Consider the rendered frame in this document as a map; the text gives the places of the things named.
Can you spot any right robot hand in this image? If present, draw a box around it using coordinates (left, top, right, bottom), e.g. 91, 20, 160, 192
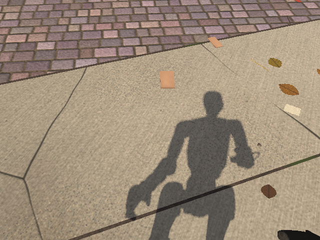
277, 230, 320, 240

